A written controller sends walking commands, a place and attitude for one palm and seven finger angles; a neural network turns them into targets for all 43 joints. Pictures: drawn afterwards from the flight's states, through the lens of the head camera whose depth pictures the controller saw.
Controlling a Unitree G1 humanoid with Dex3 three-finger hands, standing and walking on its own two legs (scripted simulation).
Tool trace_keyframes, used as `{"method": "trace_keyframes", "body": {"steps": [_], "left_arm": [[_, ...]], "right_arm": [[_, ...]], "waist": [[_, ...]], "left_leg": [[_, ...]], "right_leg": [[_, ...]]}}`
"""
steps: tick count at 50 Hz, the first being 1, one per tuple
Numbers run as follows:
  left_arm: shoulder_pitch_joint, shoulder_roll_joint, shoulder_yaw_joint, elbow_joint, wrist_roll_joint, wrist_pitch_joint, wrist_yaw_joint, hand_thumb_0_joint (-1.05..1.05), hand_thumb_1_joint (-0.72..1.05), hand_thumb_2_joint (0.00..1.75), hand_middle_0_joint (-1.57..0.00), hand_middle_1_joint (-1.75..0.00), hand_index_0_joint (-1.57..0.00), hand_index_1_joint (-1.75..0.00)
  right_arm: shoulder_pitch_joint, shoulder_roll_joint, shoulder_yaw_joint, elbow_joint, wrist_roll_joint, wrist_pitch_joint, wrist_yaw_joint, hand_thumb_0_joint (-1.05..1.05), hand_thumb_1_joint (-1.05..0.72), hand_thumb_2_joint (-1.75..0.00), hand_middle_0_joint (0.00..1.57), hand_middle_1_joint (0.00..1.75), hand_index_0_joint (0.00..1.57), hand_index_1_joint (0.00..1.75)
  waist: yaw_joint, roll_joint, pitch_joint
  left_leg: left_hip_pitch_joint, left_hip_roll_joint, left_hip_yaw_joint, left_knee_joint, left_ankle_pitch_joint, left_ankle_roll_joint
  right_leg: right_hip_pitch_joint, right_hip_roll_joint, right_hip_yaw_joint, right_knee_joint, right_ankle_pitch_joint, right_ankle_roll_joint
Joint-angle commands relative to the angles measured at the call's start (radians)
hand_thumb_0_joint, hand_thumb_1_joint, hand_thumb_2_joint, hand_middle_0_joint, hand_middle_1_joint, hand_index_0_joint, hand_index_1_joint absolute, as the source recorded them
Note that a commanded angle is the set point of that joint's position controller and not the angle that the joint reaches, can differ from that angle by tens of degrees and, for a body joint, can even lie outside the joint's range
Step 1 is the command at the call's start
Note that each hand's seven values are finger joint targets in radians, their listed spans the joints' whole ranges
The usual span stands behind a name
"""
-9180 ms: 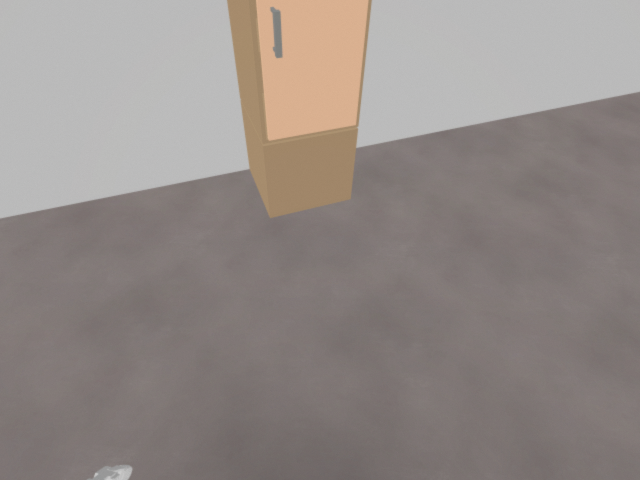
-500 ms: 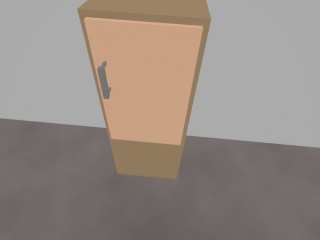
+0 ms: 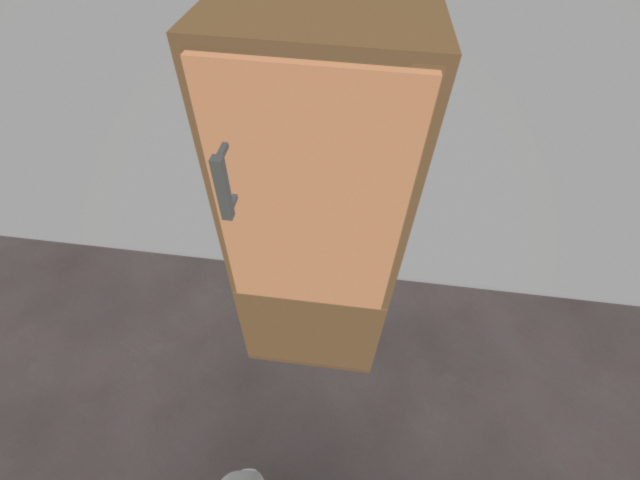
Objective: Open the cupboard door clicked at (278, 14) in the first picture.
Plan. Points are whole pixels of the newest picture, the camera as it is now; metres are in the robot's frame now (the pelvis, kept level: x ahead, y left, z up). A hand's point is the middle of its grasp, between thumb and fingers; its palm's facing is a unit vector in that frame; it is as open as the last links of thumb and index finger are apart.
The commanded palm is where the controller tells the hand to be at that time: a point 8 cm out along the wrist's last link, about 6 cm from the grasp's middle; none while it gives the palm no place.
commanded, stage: come to a stop and stand still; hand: left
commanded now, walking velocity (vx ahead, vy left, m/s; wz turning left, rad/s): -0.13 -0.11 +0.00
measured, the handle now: (226, 182) +0.56 +0.21 +0.04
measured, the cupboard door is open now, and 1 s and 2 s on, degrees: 0 0 0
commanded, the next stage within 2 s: none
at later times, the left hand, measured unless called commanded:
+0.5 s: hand out of the picture +0.05 +0.19 -0.18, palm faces +0.03 -0.98 -0.22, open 7.3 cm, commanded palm none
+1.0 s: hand out of the picture +0.04 +0.22 -0.17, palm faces -0.01 -0.97 -0.23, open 7.4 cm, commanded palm none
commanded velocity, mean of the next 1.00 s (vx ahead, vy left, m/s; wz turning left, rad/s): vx -0.04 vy -0.05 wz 0.00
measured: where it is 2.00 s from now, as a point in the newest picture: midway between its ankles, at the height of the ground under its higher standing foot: outside the picture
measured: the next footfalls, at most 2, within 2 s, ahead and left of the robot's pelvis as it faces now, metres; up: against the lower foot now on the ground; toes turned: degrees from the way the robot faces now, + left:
left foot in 0.08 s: +0.06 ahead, +0.14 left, +0.00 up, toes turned +1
right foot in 0.32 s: +0.07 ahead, -0.07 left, +0.00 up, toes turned -4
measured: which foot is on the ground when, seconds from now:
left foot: up 0.00-0.06, down 0.08-1.00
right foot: down 0.00-0.08, up 0.10-0.30, down 0.32-1.00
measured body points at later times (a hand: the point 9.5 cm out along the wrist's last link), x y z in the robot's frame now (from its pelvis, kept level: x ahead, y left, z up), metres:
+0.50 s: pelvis +0.03 +0.02 -0.01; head +0.04 +0.01 +0.44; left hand +0.05 +0.24 -0.16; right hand +0.07 -0.21 -0.17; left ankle +0.04 +0.15 -0.72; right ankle +0.03 -0.07 -0.74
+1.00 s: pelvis +0.02 +0.04 +0.00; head +0.02 +0.02 +0.44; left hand +0.04 +0.28 -0.15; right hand +0.01 -0.17 -0.17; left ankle +0.02 +0.14 -0.74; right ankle +0.03 -0.07 -0.74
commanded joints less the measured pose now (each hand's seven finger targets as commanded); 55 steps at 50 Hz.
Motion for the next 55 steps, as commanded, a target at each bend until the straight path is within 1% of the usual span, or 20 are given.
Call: {"method": "trace_keyframes", "body": {"steps": [1,2,3,4,6,8,13,15,18,19,24,27,29,32,33,34,35,38,44,55], "left_arm": [[0.003,0.175,0.042,-0.065,0.006,0.008,0.008,0.0,0.9,0.9,-0.2,-0.3,-0.2,-0.3],[0.029,0.128,0.027,-0.06,-0.001,0.018,0.005,0.0,0.9,0.9,-0.2,-0.3,-0.2,-0.3],[0.06,0.063,0.015,-0.071,-0.009,0.027,0.004,0.0,0.9,0.9,-0.2,-0.3,-0.2,-0.3],[0.068,0.052,0.005,-0.08,-0.007,0.029,0.006,0.0,0.9,0.9,-0.2,-0.3,-0.2,-0.3],[0.048,0.027,-0.005,-0.071,-0.004,0.023,0.008,0.0,0.9,0.9,-0.2,-0.3,-0.2,-0.3],[0.07,0.047,-0.007,-0.034,-0.008,0.028,0.004,0.0,0.9,0.9,-0.2,-0.3,-0.2,-0.3],[0.061,0.062,-0.008,-0.039,-0.012,0.037,0.002,0.0,0.9,0.9,-0.2,-0.3,-0.2,-0.3],[0.092,0.076,-0.004,-0.04,-0.007,0.032,0.007,0.0,0.9,0.9,-0.2,-0.3,-0.2,-0.3],[0.047,0.176,0.002,-0.067,-0.001,0.018,0.016,0.0,0.9,0.9,-0.2,-0.3,-0.2,-0.3],[0.032,0.165,0.002,-0.073,-0.001,0.011,0.019,0.0,0.9,0.9,-0.2,-0.3,-0.2,-0.3],[-0.019,0.132,-0.007,-0.077,-0.005,0.01,0.024,0.0,0.9,0.9,-0.2,-0.3,-0.2,-0.3],[-0.03,0.126,-0.01,-0.066,-0.016,0.013,0.023,0.0,0.9,0.9,-0.2,-0.3,-0.2,-0.3],[-0.003,0.085,-0.02,-0.058,-0.024,0.015,0.019,0.0,0.9,0.9,-0.2,-0.3,-0.2,-0.3],[-0.016,0.092,-0.025,-0.022,-0.022,0.019,0.017,0.0,0.9,0.9,-0.2,-0.3,-0.2,-0.3],[-0.013,0.093,-0.028,-0.016,-0.022,0.019,0.014,0.0,0.9,0.9,-0.2,-0.3,-0.2,-0.3],[0.11,0.146,-0.031,0.03,-0.013,0.01,0.062,0.0,0.9,0.9,-0.2,-0.3,-0.2,-0.3],[0.014,0.185,-0.036,-0.023,-0.011,-0.004,0.051,0.0,0.9,0.9,-0.2,-0.3,-0.2,-0.3],[-0.062,0.176,-0.032,-0.059,-0.012,-0.017,0.032,0.0,0.9,0.9,-0.2,-0.3,-0.2,-0.3],[-0.028,0.127,-0.043,-0.04,-0.017,-0.001,0.02,0.0,0.9,0.9,-0.2,-0.3,-0.2,-0.3],[-0.022,0.13,-0.047,-0.016,-0.022,-0.005,0.02,0.0,0.9,0.9,-0.2,-0.3,-0.2,-0.3]], "right_arm": [[0.139,-0.02,0.004,-0.022,-0.001,-0.027,-0.004,0.0,-0.9,-0.9,0.2,0.3,0.2,0.3],[0.179,-0.074,-0.004,-0.016,-0.007,-0.031,-0.015,0.0,-0.9,-0.9,0.2,0.3,0.2,0.3],[0.216,-0.158,-0.02,-0.025,-0.017,-0.037,-0.026,0.0,-0.9,-0.9,0.2,0.3,0.2,0.3],[0.205,-0.188,-0.021,-0.037,-0.013,-0.026,-0.036,0.0,-0.9,-0.9,0.2,0.3,0.2,0.3],[0.078,-0.135,-0.007,-0.059,-0.024,-0.031,-0.044,0.0,-0.9,-0.9,0.2,0.3,0.2,0.3],[-0.013,-0.103,0.008,-0.067,-0.015,-0.034,-0.048,0.0,-0.9,-0.9,0.2,0.3,0.2,0.3],[0.014,-0.135,-0.021,-0.047,-0.009,-0.009,-0.061,0.0,-0.9,-0.9,0.2,0.3,0.2,0.3],[0.012,-0.126,-0.025,-0.048,-0.003,-0.001,-0.059,0.0,-0.9,-0.9,0.2,0.3,0.2,0.3],[-0.004,-0.02,-0.005,-0.066,0.01,0.01,-0.047,0.0,-0.9,-0.9,0.2,0.3,0.2,0.3],[-0.024,-0.017,-0.005,-0.06,0.006,0.02,-0.047,0.0,-0.9,-0.9,0.2,0.3,0.2,0.3],[-0.009,0.011,0.008,-0.014,0.01,0.018,-0.041,0.0,-0.9,-0.9,0.2,0.3,0.2,0.3],[0.05,0.016,0.018,0.025,0.009,0.0,-0.044,0.0,-0.9,-0.9,0.2,0.3,0.2,0.3],[0.037,-0.038,0.02,0.03,0.0,-0.021,-0.054,0.0,-0.9,-0.9,0.2,0.3,0.2,0.3],[-0.01,-0.032,0.031,0.042,0.002,-0.022,-0.057,0.0,-0.9,-0.9,0.2,0.3,0.2,0.3],[-0.005,-0.032,0.033,0.041,0.003,-0.022,-0.058,0.0,-0.9,-0.9,0.2,0.3,0.2,0.3],[-0.104,-0.098,0.015,-0.021,0.019,-0.023,-0.05,0.0,-0.9,-0.9,0.2,0.3,0.2,0.3],[0.006,-0.025,0.025,-0.037,0.012,-0.004,-0.042,0.0,-0.9,-0.9,0.2,0.3,0.2,0.3],[0.094,-0.035,0.025,-0.02,-0.002,-0.007,-0.029,0.0,-0.9,-0.9,0.2,0.3,0.2,0.3],[0.065,-0.077,0.033,-0.035,-0.003,-0.029,-0.038,0.0,-0.9,-0.9,0.2,0.3,0.2,0.3],[0.086,-0.083,0.043,0.021,0.002,-0.042,-0.042,0.0,-0.9,-0.9,0.2,0.3,0.2,0.3]], "waist": [[-0.047,-0.041,0.046],[-0.053,0.125,0.004],[-0.057,0.352,-0.02],[-0.053,0.34,-0.025],[-0.011,0.183,0.028],[0.004,0.267,-0.006],[-0.016,0.164,-0.086],[0.0,0.098,-0.09],[-0.021,-0.164,-0.051],[-0.01,-0.217,-0.054],[-0.023,-0.111,-0.027],[-0.039,-0.031,-0.019],[-0.002,0.13,-0.023],[0.013,0.191,0.01],[0.01,0.163,0.027],[0.055,0.115,0.069],[-0.046,0.094,-0.019],[-0.071,0.039,-0.028],[-0.024,0.079,0.057],[-0.017,0.007,0.024]], "left_leg": [[0.283,-0.05,0.06,-0.213,0.047,-0.02],[0.336,0.016,-0.016,-0.278,0.054,-0.01],[0.321,0.226,-0.316,-0.43,0.062,0.073],[0.251,0.3,-0.423,-0.515,0.036,0.162],[0.073,0.264,-0.35,-0.508,0.046,0.187],[0.088,0.212,-0.235,-0.482,0.138,0.165],[0.214,0.21,-0.167,-0.356,0.405,0.166],[0.166,0.165,-0.132,-0.281,0.329,0.125],[0.049,-0.046,0.017,-0.097,-0.123,0.009],[0.044,-0.047,-0.013,-0.002,-0.223,0.007],[0.095,-0.049,-0.017,-0.013,-0.156,0.0],[0.255,-0.035,-0.035,-0.302,0.041,0.006],[0.249,0.088,-0.159,-0.356,0.29,0.064],[0.158,0.079,-0.156,-0.403,0.195,0.072],[0.146,0.072,-0.146,-0.417,0.132,0.065],[0.17,0.054,-0.037,-0.167,0.093,0.018],[0.186,-0.022,-0.048,-0.151,-0.111,0.009],[0.243,-0.021,-0.066,-0.199,-0.041,0.027],[0.093,0.039,-0.169,-0.405,-0.125,0.066],[0.172,0.024,-0.135,-0.416,-0.016,0.067]], "right_leg": [[-0.23,-0.126,0.092,-0.041,-0.137,-0.097],[-0.239,-0.065,0.05,0.112,-0.147,-0.071],[-0.324,0.04,-0.018,0.304,-0.319,-0.021],[-0.315,0.054,0.062,0.425,-0.377,-0.027],[-0.227,0.024,0.092,0.467,-0.293,-0.037],[-0.178,0.016,0.112,0.413,-0.219,-0.021],[-0.116,0.063,0.071,0.169,-0.119,-0.002],[-0.031,0.057,0.1,0.015,0.028,-0.009],[-0.04,-0.184,0.321,-0.089,0.453,-0.121],[-0.048,-0.18,0.319,-0.101,0.517,-0.149],[-0.061,-0.113,0.258,-0.106,0.377,-0.18],[-0.099,-0.064,0.23,-0.054,0.224,-0.122],[-0.072,0.021,0.18,-0.025,0.154,-0.055],[0.015,0.021,0.163,-0.051,0.091,-0.037],[0.019,0.018,0.163,-0.066,0.09,-0.036],[-0.074,-0.053,0.231,-0.099,0.352,-0.014],[-0.096,-0.109,0.33,-0.144,0.08,-0.076],[-0.173,-0.063,0.271,-0.161,-0.191,-0.105],[-0.077,0.027,0.172,-0.041,-0.068,-0.061],[-0.041,0.0,0.187,-0.059,0.03,-0.055]]}}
